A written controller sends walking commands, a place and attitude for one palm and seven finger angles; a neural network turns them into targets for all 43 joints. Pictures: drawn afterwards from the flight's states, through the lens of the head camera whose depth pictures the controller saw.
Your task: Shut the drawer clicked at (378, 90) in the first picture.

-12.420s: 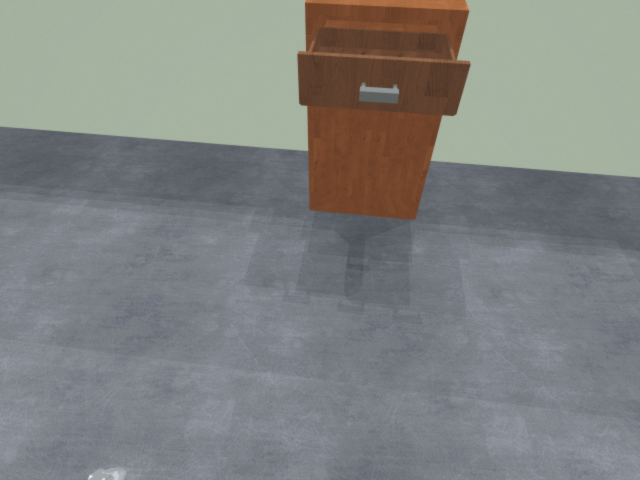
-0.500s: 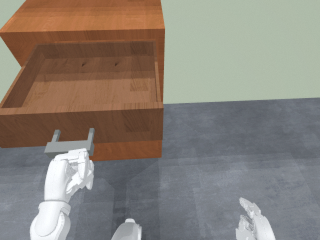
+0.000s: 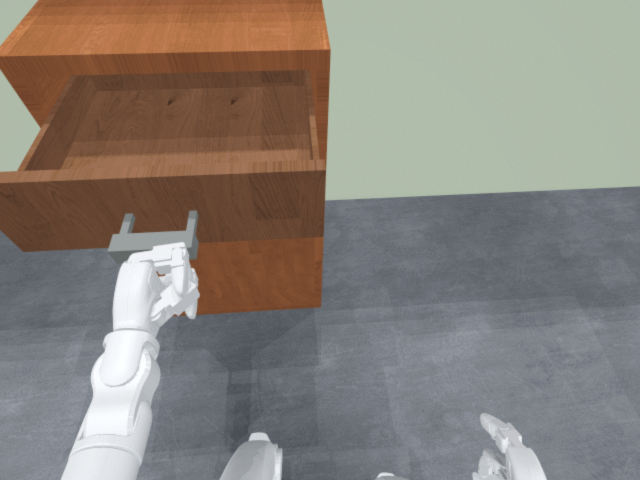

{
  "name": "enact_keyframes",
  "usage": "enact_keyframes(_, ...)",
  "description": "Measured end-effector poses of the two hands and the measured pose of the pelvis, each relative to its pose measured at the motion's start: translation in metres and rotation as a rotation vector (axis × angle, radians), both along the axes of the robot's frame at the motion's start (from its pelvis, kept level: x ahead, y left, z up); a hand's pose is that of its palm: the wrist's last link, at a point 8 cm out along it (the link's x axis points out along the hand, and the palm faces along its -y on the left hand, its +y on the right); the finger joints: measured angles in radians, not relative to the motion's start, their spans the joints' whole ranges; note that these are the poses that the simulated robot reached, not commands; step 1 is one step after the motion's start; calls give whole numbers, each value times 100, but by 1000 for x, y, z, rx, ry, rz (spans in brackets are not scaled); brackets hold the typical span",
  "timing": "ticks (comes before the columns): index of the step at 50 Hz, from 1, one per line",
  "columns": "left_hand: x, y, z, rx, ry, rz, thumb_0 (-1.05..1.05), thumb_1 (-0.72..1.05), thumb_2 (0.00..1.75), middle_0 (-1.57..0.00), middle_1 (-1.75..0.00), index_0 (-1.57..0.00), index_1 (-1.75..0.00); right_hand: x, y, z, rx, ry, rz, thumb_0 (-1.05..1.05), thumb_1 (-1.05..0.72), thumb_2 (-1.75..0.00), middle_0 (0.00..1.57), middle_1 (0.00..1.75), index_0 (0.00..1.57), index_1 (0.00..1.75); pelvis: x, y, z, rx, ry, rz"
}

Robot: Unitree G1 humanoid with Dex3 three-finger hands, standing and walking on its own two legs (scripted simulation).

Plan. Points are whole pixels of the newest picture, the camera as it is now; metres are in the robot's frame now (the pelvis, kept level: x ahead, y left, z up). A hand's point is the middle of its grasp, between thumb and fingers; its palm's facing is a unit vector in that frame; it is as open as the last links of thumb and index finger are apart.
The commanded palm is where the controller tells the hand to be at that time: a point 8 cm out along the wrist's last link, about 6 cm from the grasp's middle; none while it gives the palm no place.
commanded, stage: push the drawer shut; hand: left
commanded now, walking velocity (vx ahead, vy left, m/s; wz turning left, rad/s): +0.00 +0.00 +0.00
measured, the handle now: (158, 232) +0.41 +0.23 +0.06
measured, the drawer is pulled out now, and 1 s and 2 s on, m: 0.22 0.11 0.00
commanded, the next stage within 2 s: none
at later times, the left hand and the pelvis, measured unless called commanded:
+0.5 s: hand (197, 256) +0.38 +0.18 +0.05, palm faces +0.09 -0.99 -0.04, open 3.1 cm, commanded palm +0.37 +0.23 +0.06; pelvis -0.01 +0.01 +0.00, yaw -1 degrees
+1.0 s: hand (200, 213) +0.45 +0.19 +0.06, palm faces +0.10 -0.99 -0.03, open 3.1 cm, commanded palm +0.43 +0.23 +0.06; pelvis -0.01 +0.01 -0.01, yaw -2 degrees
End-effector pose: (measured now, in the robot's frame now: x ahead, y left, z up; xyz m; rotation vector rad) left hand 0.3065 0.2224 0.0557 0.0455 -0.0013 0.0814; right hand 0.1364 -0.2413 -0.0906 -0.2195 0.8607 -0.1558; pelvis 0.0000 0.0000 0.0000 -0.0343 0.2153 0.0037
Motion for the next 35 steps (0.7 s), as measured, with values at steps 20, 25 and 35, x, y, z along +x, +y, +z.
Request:
enact_keyframes(20,34,2,0,0,-20,14,-1,86,94,-140,-160,-140,-160,-35,0,-9,-7,113,-38,1,-91,-90,20,30,20,30,-3,8,0,-4,11,-7)
enact_keyframes(25,46,5,0,1,-16,13,-1,84,94,-140,-160,-140,-160,-40,0,-10,-8,126,-47,1,-91,-90,20,30,20,30,-6,8,-1,-6,13,-9)
enact_keyframes(35,74,11,2,-7,-5,10,0,80,92,-140,-160,-140,-160,-60,-5,-13,-24,182,-74,1,-91,-90,20,30,20,30,-9,8,-3,-12,29,-11)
